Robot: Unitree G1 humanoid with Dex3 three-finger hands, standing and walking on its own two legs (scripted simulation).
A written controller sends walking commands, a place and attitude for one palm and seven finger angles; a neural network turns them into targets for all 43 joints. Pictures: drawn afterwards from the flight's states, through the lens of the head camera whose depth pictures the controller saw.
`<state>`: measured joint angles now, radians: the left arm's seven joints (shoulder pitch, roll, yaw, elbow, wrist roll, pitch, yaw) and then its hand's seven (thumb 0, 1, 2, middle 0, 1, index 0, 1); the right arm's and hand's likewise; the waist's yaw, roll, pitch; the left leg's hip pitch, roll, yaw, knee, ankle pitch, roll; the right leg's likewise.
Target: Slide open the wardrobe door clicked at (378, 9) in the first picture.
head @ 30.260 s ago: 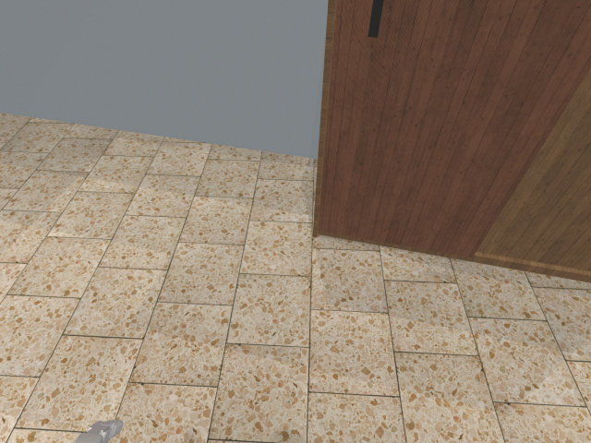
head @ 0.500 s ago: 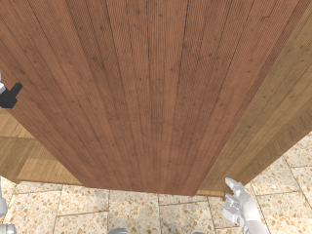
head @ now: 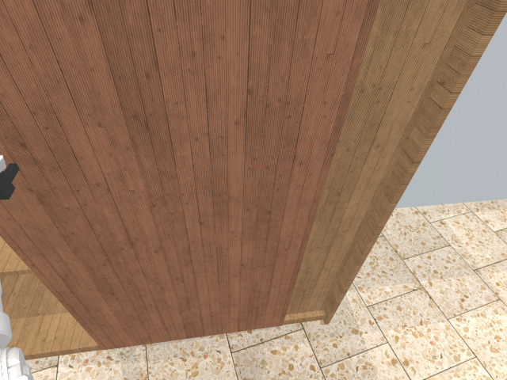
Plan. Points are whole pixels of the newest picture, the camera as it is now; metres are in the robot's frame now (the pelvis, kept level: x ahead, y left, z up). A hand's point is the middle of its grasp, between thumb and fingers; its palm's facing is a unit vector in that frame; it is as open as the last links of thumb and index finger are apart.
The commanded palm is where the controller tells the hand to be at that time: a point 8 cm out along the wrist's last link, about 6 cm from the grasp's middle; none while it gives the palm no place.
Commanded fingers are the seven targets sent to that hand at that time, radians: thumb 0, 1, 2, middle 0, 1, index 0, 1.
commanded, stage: stop walking and hold the door there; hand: left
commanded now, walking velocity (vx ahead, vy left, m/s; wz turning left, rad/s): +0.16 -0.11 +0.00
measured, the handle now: out of the picture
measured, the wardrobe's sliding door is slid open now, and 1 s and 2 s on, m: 0.45 0.45 0.44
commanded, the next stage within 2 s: none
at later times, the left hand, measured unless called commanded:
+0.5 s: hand out of the picture +0.35 +0.37 +0.20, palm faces +0.63 -0.75 -0.19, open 5.8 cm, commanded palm +0.30 +0.39 +0.17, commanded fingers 0.00 0.90 0.90 -0.45 -1.40 -0.45 -1.40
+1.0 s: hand out of the picture +0.35 +0.37 +0.20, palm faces +0.58 -0.78 -0.24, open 5.5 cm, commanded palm +0.30 +0.42 +0.17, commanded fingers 0.00 0.90 0.90 -0.45 -1.40 -0.45 -1.40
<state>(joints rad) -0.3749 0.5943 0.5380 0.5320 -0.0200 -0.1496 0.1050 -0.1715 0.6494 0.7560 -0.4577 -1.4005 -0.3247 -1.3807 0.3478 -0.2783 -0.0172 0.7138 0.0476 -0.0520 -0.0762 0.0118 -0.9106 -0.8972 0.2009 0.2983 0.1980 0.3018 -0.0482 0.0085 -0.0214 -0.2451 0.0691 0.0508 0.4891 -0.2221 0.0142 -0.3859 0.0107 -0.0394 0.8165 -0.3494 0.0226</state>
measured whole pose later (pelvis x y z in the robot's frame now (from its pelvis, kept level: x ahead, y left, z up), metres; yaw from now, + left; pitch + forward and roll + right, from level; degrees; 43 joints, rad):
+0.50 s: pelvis -0.04 -0.01 -0.01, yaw -4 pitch -1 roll -1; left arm -0.53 0.70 0.54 0.75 -0.04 -0.10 0.10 -0.18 0.66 0.73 -0.46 -1.40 -0.36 -1.39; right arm 0.29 -0.28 0.03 0.69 0.05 -0.04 -0.10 0.01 -0.91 -0.90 0.21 0.30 0.20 0.30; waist -0.02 0.01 0.02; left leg -0.32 0.08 0.07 0.52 -0.18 0.00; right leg -0.27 0.00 -0.08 0.59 -0.39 0.02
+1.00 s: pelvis -0.04 +0.02 -0.01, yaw +0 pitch +0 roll +0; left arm -0.59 0.62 0.50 0.77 -0.01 -0.19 0.06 -0.20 0.66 0.73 -0.46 -1.40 -0.41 -1.40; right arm 0.23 -0.34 -0.02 0.71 0.05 -0.02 -0.08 0.01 -0.91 -0.90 0.21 0.30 0.20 0.30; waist -0.03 0.04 0.05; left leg -0.43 0.00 0.01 0.89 -0.44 0.00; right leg -0.26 -0.09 -0.12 0.53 -0.26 0.03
